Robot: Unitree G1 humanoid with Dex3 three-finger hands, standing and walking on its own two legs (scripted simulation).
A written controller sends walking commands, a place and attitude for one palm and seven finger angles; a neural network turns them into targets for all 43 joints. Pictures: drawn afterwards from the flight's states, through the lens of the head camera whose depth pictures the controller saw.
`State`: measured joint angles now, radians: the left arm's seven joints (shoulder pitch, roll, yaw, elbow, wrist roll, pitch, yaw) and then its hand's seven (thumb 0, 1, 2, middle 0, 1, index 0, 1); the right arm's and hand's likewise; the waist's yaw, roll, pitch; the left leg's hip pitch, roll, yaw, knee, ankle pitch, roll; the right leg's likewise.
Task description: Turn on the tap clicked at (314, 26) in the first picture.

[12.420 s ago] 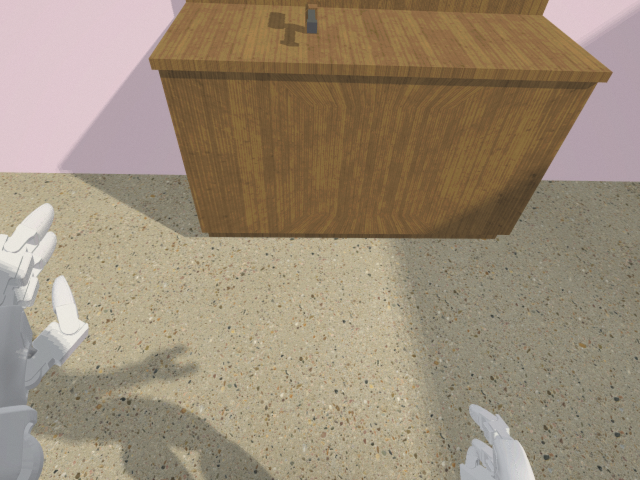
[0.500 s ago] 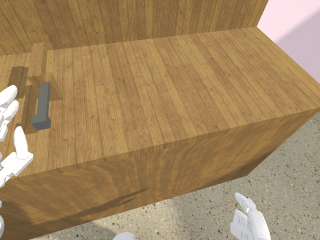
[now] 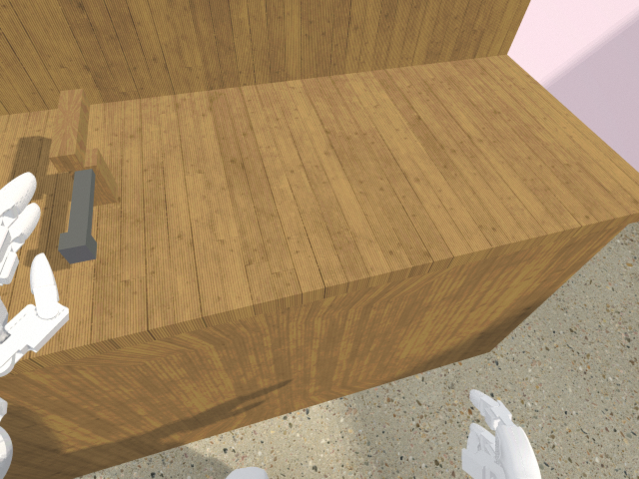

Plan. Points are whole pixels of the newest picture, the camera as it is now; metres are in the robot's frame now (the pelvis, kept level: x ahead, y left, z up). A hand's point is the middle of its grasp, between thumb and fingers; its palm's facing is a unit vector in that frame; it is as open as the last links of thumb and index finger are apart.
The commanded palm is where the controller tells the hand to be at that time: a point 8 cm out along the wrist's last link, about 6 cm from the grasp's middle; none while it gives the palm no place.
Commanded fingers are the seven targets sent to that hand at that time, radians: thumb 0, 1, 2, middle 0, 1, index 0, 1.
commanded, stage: shuffle to correct the standing spot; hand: left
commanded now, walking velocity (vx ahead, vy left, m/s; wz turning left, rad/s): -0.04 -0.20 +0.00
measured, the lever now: (78, 246) +0.34 +0.31 +0.10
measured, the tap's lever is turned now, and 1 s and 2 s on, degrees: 0 0 0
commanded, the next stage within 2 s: come to a stop and stand still in 1.88 s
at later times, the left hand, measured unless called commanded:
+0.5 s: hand (64, 306) +0.23 +0.24 +0.17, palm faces +0.32 -0.85 -0.41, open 7.4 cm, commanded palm +0.17 +0.28 +0.18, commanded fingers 0.00 0.90 0.90 -0.20 -0.30 -0.20 -0.30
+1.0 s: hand (54, 313) +0.22 +0.24 +0.17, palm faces +0.34 -0.85 -0.41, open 7.4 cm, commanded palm +0.16 +0.28 +0.18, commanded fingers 0.00 0.90 0.90 -0.20 -0.30 -0.20 -0.30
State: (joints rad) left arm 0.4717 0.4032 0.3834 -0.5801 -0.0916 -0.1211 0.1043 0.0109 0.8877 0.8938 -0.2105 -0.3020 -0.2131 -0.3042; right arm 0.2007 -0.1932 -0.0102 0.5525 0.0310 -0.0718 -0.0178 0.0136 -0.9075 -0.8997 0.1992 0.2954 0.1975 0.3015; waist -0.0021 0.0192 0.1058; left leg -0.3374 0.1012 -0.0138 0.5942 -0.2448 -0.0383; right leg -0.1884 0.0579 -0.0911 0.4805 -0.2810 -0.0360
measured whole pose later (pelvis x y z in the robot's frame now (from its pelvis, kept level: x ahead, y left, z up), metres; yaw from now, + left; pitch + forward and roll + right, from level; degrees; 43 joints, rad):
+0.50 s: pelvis +0.01 +0.00 +0.00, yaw +0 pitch -1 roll -3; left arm 0.48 0.41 0.39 -0.59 -0.09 -0.11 0.10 0.01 0.89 0.89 -0.21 -0.30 -0.21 -0.30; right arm 0.19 -0.19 -0.01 0.54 0.03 -0.06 -0.01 0.01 -0.91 -0.90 0.20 0.30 0.20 0.30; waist 0.00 0.02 0.11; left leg -0.33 0.10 -0.02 0.60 -0.26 -0.04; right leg -0.18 0.06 -0.09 0.48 -0.29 -0.04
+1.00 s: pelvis +0.00 +0.00 +0.00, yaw +0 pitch -1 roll -3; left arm 0.48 0.41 0.38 -0.58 -0.09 -0.12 0.11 0.01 0.89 0.89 -0.21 -0.30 -0.21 -0.30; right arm 0.20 -0.18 0.00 0.55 0.03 -0.07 -0.01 0.01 -0.91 -0.90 0.20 0.30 0.20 0.30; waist 0.00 0.03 0.10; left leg -0.33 0.10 -0.02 0.58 -0.24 -0.04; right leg -0.17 0.06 -0.10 0.44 -0.26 -0.04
